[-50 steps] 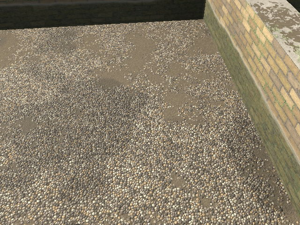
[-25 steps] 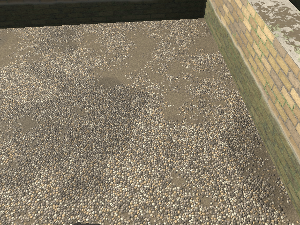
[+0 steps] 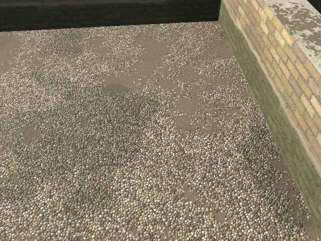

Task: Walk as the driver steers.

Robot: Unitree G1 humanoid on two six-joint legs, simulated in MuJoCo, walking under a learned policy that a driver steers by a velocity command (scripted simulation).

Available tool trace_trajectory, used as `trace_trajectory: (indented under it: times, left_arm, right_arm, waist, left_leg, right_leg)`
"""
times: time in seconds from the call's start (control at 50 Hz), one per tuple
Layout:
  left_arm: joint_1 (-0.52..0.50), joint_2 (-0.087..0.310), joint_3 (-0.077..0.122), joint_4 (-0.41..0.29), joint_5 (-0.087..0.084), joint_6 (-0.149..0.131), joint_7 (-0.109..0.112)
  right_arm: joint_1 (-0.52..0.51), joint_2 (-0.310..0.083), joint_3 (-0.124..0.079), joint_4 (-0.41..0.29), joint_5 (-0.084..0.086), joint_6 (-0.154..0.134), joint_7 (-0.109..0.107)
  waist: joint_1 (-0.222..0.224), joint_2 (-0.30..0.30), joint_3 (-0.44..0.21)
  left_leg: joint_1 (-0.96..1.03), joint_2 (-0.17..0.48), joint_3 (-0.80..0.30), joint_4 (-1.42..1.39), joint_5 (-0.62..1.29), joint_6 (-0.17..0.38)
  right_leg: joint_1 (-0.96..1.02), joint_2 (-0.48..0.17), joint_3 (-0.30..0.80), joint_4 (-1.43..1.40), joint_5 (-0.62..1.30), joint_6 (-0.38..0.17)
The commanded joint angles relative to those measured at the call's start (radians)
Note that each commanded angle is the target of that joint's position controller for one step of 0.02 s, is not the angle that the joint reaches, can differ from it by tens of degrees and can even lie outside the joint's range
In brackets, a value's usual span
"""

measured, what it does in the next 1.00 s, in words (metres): stands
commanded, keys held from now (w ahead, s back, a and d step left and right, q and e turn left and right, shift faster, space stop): w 1.00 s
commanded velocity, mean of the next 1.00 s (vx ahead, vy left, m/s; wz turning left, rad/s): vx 0.50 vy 0.00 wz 0.00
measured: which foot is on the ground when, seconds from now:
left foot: down 0.00-1.00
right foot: down 0.00-1.00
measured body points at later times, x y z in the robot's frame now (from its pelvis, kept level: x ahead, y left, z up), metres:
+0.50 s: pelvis +0.00 +0.00 +0.00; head -0.01 +0.00 +0.45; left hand +0.20 +0.20 -0.08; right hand +0.18 -0.20 -0.09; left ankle -0.06 +0.12 -0.72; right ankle +0.00 -0.09 -0.72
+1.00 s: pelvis +0.00 +0.00 +0.00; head -0.01 +0.00 +0.45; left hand +0.19 +0.20 -0.08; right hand +0.18 -0.20 -0.09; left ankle -0.06 +0.12 -0.72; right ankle +0.00 -0.09 -0.72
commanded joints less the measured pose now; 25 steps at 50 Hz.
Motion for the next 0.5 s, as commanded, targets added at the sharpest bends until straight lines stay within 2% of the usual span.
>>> trace_trajectory:
  times: [0.02,0.04,0.06,0.08,0.1,0.12,0.14,0.16,0.18,0.2,0.22,0.24,0.26,0.28,0.3,0.32,0.34,0.36,0.38,0.4,0.42,0.44,0.46,0.48,0.5]
  left_arm:
    - [-0.133,0.061,0.017,-0.117,0.010,-0.018,-0.012]
    - [-0.059,0.062,0.018,-0.086,0.005,-0.020,0.001]
    - [-0.085,0.069,0.019,-0.089,0.000,-0.019,0.003]
    - [-0.130,0.063,0.018,-0.115,0.012,-0.023,-0.011]
    - [-0.060,0.062,0.018,-0.086,0.004,-0.023,0.002]
    - [-0.086,0.069,0.019,-0.090,-0.001,-0.019,0.003]
    - [-0.131,0.062,0.017,-0.115,0.010,-0.022,-0.011]
    - [-0.061,0.061,0.018,-0.086,0.004,-0.022,0.002]
    - [-0.086,0.068,0.019,-0.090,-0.001,-0.018,0.004]
    - [-0.096,0.067,0.019,-0.095,-0.002,-0.016,0.004]
    - [-0.133,0.059,0.017,-0.117,0.011,-0.022,-0.011]
    - [-0.058,0.061,0.018,-0.087,0.004,-0.021,0.002]
    - [-0.085,0.068,0.018,-0.090,-0.001,-0.018,0.004]
    - [-0.129,0.061,0.017,-0.116,0.012,-0.023,-0.010]
    - [-0.058,0.061,0.018,-0.086,0.004,-0.023,0.002]
    - [-0.084,0.068,0.018,-0.090,-0.001,-0.019,0.004]
    - [-0.094,0.067,0.019,-0.094,-0.001,-0.016,0.005]
    - [-0.131,0.059,0.016,-0.117,0.011,-0.022,-0.010]
    - [-0.056,0.061,0.018,-0.087,0.004,-0.021,0.002]
    - [-0.083,0.067,0.018,-0.090,0.000,-0.018,0.004]
    - [-0.127,0.060,0.017,-0.116,0.012,-0.023,-0.010]
    - [-0.056,0.060,0.017,-0.086,0.005,-0.023,0.003]
    - [-0.083,0.067,0.018,-0.090,-0.001,-0.020,0.004]
    - [-0.092,0.066,0.018,-0.095,-0.001,-0.017,0.005]
    - [-0.130,0.059,0.016,-0.117,0.011,-0.022,-0.010]
  right_arm:
    - [-0.105,-0.066,-0.014,-0.106,0.005,-0.006,0.000]
    - [-0.045,-0.075,-0.022,-0.080,-0.001,-0.016,-0.003]
    - [-0.049,-0.065,-0.017,-0.084,0.000,-0.018,-0.002]
    - [-0.100,-0.067,-0.015,-0.105,0.004,-0.007,-0.002]
    - [-0.044,-0.076,-0.023,-0.079,-0.001,-0.017,-0.004]
    - [-0.052,-0.067,-0.018,-0.085,0.001,-0.018,-0.003]
    - [-0.103,-0.065,-0.014,-0.105,0.004,-0.006,-0.002]
    - [-0.046,-0.074,-0.022,-0.079,-0.001,-0.016,-0.004]
    - [-0.052,-0.065,-0.018,-0.085,0.000,-0.017,-0.002]
    - [-0.057,-0.061,-0.015,-0.085,-0.001,-0.017,-0.002]
    - [-0.102,-0.066,-0.014,-0.104,0.004,-0.007,-0.001]
    - [-0.046,-0.077,-0.023,-0.080,-0.001,-0.016,-0.003]
    - [-0.051,-0.063,-0.016,-0.085,0.000,-0.017,-0.002]
    - [-0.100,-0.065,-0.014,-0.105,0.003,-0.006,-0.002]
    - [-0.044,-0.074,-0.022,-0.079,-0.001,-0.017,-0.004]
    - [-0.052,-0.066,-0.018,-0.085,0.001,-0.017,-0.003]
    - [-0.058,-0.061,-0.015,-0.085,-0.001,-0.017,-0.002]
    - [-0.103,-0.066,-0.014,-0.104,0.004,-0.007,-0.001]
    - [-0.046,-0.077,-0.022,-0.080,-0.001,-0.016,-0.004]
    - [-0.052,-0.063,-0.016,-0.084,0.000,-0.017,-0.002]
    - [-0.101,-0.065,-0.014,-0.105,0.003,-0.007,-0.002]
    - [-0.044,-0.074,-0.021,-0.078,-0.001,-0.017,-0.004]
    - [-0.052,-0.065,-0.017,-0.084,0.001,-0.017,-0.003]
    - [-0.058,-0.061,-0.014,-0.084,-0.001,-0.017,-0.002]
    - [-0.103,-0.066,-0.014,-0.104,0.004,-0.007,-0.001]
  waist:
    - [0.015,-0.004,0.010]
    - [0.003,0.007,-0.112]
    - [-0.008,-0.010,-0.063]
    - [0.014,-0.002,-0.005]
    - [0.002,0.009,-0.121]
    - [-0.009,-0.007,-0.061]
    - [0.015,-0.003,0.000]
    - [0.002,0.007,-0.120]
    - [-0.009,-0.009,-0.062]
    - [-0.007,-0.014,-0.047]
    - [0.014,-0.004,0.000]
    - [0.003,0.008,-0.112]
    - [-0.009,-0.012,-0.059]
    - [0.014,-0.005,-0.004]
    - [0.002,0.007,-0.122]
    - [-0.009,-0.009,-0.062]
    - [-0.007,-0.013,-0.047]
    - [0.014,-0.003,0.000]
    - [0.003,0.009,-0.112]
    - [-0.009,-0.011,-0.059]
    - [0.014,-0.005,-0.004]
    - [0.002,0.007,-0.121]
    - [-0.009,-0.009,-0.062]
    - [-0.006,-0.013,-0.047]
    - [0.015,-0.003,0.000]
  left_leg:
    - [-0.021,0.029,-0.050,-0.058,0.409,0.019]
    - [0.052,0.012,-0.031,-0.059,0.243,0.022]
    - [0.029,0.009,-0.030,-0.068,0.226,0.020]
    - [-0.015,0.030,-0.051,-0.058,0.417,0.019]
    - [0.056,0.012,-0.031,-0.060,0.246,0.022]
    - [0.028,0.006,-0.028,-0.067,0.224,0.020]
    - [-0.018,0.029,-0.049,-0.057,0.413,0.018]
    - [0.054,0.010,-0.031,-0.058,0.243,0.022]
    - [0.027,0.005,-0.028,-0.066,0.221,0.019]
    - [0.018,0.007,-0.030,-0.071,0.213,0.020]
    - [-0.018,0.029,-0.052,-0.057,0.413,0.020]
    - [0.052,0.009,-0.031,-0.057,0.242,0.022]
    - [0.026,0.007,-0.030,-0.066,0.224,0.020]
    - [-0.016,0.028,-0.052,-0.056,0.416,0.019]
    - [0.054,0.010,-0.033,-0.058,0.244,0.022]
    - [0.027,0.005,-0.030,-0.065,0.223,0.020]
    - [0.018,0.007,-0.031,-0.070,0.215,0.021]
    - [-0.019,0.028,-0.054,-0.057,0.416,0.020]
    - [0.051,0.008,-0.033,-0.057,0.244,0.022]
    - [0.025,0.006,-0.032,-0.065,0.226,0.021]
    - [-0.017,0.028,-0.053,-0.056,0.417,0.019]
    - [0.054,0.010,-0.034,-0.057,0.245,0.023]
    - [0.027,0.004,-0.032,-0.065,0.223,0.021]
    - [0.017,0.006,-0.033,-0.070,0.216,0.021]
    - [-0.020,0.028,-0.055,-0.056,0.416,0.021]
  right_leg:
    - [-0.043,-0.071,0.039,-0.083,0.430,-0.026]
    - [0.005,-0.066,0.074,-0.116,0.285,-0.028]
    - [-0.013,-0.067,0.077,-0.124,0.274,-0.029]
    - [-0.033,-0.070,0.038,-0.080,0.434,-0.027]
    - [0.014,-0.066,0.073,-0.112,0.293,-0.029]
    - [-0.011,-0.069,0.077,-0.122,0.282,-0.029]
    - [-0.036,-0.072,0.037,-0.079,0.440,-0.026]
    - [0.012,-0.067,0.073,-0.111,0.296,-0.029]
    - [-0.012,-0.070,0.077,-0.122,0.282,-0.029]
    - [-0.021,-0.070,0.080,-0.125,0.272,-0.029]
    - [-0.033,-0.073,0.037,-0.079,0.438,-0.028]
    - [0.007,-0.068,0.072,-0.113,0.293,-0.028]
    - [-0.016,-0.069,0.076,-0.122,0.278,-0.029]
    - [-0.034,-0.072,0.036,-0.079,0.437,-0.027]
    - [0.013,-0.068,0.071,-0.111,0.294,-0.029]
    - [-0.012,-0.070,0.076,-0.122,0.281,-0.029]
    - [-0.021,-0.070,0.079,-0.125,0.271,-0.029]
    - [-0.033,-0.074,0.036,-0.078,0.438,-0.028]
    - [0.007,-0.069,0.070,-0.112,0.292,-0.028]
    - [-0.017,-0.070,0.074,-0.121,0.277,-0.029]
    - [-0.034,-0.072,0.035,-0.078,0.437,-0.026]
    - [0.012,-0.069,0.070,-0.110,0.292,-0.028]
    - [-0.013,-0.071,0.074,-0.121,0.280,-0.029]
    - [-0.022,-0.071,0.077,-0.124,0.270,-0.029]
    - [-0.034,-0.074,0.035,-0.077,0.437,-0.027]
Velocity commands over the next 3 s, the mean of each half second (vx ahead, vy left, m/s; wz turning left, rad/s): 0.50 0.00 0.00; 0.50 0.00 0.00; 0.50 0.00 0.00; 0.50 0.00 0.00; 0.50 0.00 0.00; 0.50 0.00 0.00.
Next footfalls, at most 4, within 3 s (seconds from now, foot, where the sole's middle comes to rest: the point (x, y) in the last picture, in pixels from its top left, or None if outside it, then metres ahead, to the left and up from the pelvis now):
none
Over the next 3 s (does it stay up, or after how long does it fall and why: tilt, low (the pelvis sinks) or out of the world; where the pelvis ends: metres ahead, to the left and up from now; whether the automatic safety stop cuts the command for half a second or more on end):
stays up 0.00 0.00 0.00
